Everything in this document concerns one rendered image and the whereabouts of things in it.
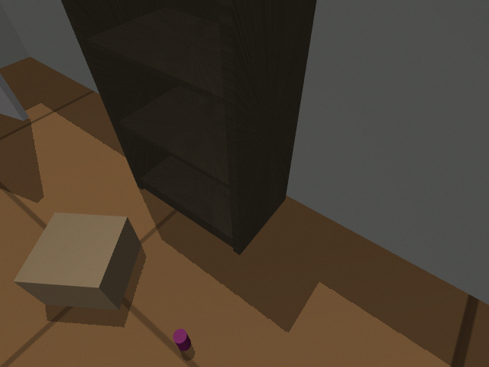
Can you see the bookshelf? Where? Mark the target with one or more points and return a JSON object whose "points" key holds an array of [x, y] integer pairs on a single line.
{"points": [[204, 97]]}

